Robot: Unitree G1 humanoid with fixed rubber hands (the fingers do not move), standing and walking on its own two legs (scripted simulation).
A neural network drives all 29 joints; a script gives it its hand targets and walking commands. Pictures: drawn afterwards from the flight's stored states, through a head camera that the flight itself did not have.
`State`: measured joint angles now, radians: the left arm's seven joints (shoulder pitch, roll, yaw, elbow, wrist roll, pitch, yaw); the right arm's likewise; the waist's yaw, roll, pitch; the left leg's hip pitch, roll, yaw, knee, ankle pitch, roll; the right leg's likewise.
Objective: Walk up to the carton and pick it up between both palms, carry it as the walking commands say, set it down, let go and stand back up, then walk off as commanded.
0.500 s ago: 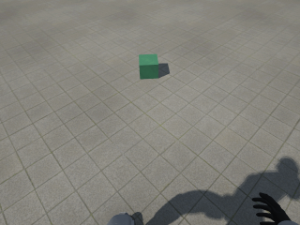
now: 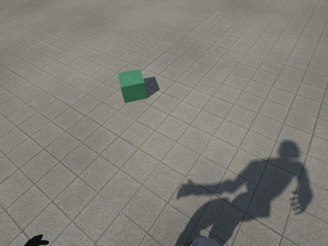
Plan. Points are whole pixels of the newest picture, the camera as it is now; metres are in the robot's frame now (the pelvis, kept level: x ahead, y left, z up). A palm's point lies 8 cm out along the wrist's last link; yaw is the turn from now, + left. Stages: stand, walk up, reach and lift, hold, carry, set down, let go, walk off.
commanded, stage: walk up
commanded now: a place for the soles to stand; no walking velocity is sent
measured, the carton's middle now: (132, 85) +1.50 +0.25 -0.67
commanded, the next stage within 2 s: none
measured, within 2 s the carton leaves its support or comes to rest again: neither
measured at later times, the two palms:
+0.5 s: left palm (15, 214) +0.25 +0.42 -0.10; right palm (246, 157) +0.36 -0.25 -0.06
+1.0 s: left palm (12, 148) +0.46 +0.50 -0.07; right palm (208, 117) +0.55 -0.18 -0.09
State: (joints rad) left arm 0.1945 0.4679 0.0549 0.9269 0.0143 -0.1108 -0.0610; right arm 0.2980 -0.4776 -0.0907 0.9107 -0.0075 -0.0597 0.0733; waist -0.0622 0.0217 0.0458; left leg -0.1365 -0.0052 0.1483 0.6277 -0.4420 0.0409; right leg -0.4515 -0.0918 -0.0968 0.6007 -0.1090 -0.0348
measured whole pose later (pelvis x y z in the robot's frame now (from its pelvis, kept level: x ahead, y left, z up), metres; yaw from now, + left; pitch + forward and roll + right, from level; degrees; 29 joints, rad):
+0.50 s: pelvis +0.22 +0.08 +0.00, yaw +1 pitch -1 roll +1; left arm 0.28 0.49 0.03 0.97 0.00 -0.08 -0.03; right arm 0.15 -0.45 -0.09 0.87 -0.01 -0.08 0.07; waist 0.01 -0.06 0.04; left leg -0.38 0.02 0.12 0.64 -0.23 0.02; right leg -0.39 -0.09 0.02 1.09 -0.39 -0.03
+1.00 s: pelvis +0.43 +0.15 +0.00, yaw +2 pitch -2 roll +0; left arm 0.31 0.51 0.05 0.89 0.01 -0.09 -0.04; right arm 0.21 -0.46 -0.09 0.89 -0.02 -0.06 0.10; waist 0.03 0.03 0.03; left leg -0.46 0.08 0.07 0.64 -0.25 0.02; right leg -0.19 -0.14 -0.11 0.64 -0.41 0.01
